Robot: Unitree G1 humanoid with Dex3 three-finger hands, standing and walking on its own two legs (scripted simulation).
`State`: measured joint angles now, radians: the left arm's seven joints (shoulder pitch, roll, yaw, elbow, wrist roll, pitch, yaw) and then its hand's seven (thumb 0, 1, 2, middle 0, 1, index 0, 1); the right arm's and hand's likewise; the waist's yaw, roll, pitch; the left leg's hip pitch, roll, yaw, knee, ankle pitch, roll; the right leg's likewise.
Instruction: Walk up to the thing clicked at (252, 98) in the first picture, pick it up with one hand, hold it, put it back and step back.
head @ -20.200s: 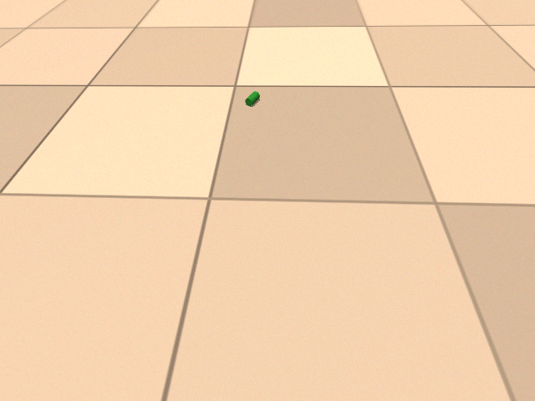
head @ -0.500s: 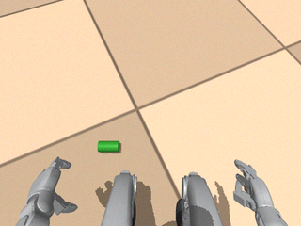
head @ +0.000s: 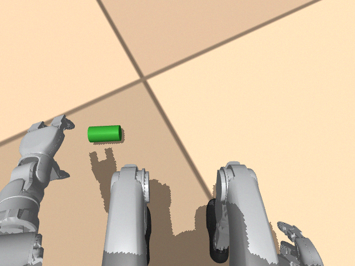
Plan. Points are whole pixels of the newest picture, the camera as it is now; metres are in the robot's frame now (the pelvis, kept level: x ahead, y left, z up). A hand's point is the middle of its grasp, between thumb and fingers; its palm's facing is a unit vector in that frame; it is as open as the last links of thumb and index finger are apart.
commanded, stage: rise first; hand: left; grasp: from above
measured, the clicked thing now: (105, 133) +0.47 +0.28 -0.38
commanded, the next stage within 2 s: approach in 1.18 s
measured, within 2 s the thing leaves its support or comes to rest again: neither
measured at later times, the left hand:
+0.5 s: hand (70, 143) +0.39 +0.32 -0.21, palm faces -0.45 -0.07 -0.89, open 13.6 cm
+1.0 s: hand (78, 139) +0.41 +0.32 -0.24, palm faces -0.44 -0.07 -0.89, open 13.6 cm
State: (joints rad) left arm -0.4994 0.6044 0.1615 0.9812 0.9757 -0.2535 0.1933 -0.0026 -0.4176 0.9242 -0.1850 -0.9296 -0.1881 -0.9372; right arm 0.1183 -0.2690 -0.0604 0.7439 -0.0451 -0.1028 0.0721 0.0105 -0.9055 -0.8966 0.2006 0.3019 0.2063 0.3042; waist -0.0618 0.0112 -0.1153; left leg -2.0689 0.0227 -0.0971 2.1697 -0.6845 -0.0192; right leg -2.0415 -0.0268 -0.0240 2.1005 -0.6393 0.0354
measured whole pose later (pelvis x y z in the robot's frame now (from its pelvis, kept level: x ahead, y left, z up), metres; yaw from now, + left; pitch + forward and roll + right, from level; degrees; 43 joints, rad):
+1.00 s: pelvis +0.01 +0.00 -0.07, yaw -1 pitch +33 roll -7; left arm -0.77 0.72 0.17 1.36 1.29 -0.31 0.44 0.00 -0.42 0.91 -0.18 -0.91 -0.18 -0.91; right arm 0.11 -0.27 -0.02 0.79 -0.16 -0.05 0.14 0.00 -0.91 -0.89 0.20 0.30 0.21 0.30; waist -0.17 -0.02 -0.08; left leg -2.29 0.00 -0.13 2.41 -0.71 -0.02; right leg -2.24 -0.02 -0.02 2.32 -0.67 0.05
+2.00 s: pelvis +0.01 +0.00 -0.09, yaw -3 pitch +33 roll -8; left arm -0.86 0.76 0.20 1.43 1.22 -0.21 0.39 0.00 -0.56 1.02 -0.08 -1.00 -0.08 -1.01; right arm 0.18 -0.28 0.07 0.76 -0.18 -0.07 0.19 0.00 -0.91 -0.89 0.20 0.30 0.21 0.30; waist -0.26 0.01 0.01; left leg -2.32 0.00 -0.16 2.46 -0.72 -0.02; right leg -2.27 -0.01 -0.05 2.35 -0.66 0.06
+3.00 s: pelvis +0.01 +0.01 -0.11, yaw -6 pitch +30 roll -11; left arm -0.96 0.89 0.18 1.69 1.38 -0.30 0.64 0.00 -0.54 1.01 -0.08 -0.97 -0.07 -0.99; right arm 0.11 -0.30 0.16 0.77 -0.28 -0.16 0.22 0.00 -0.89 -0.89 0.20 0.30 0.21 0.30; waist -0.33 -0.08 0.05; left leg -2.36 0.00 -0.21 2.56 -0.74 -0.02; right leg -2.29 0.01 -0.08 2.41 -0.65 0.07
